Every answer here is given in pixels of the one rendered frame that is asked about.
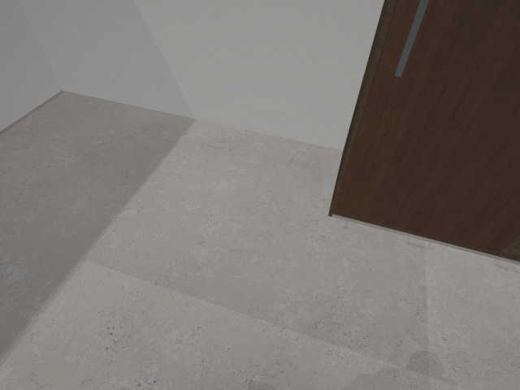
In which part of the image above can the handle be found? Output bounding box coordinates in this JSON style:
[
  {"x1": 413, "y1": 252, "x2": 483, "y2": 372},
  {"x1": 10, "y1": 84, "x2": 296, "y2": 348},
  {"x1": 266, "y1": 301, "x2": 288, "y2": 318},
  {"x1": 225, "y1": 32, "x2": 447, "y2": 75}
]
[{"x1": 395, "y1": 0, "x2": 429, "y2": 77}]

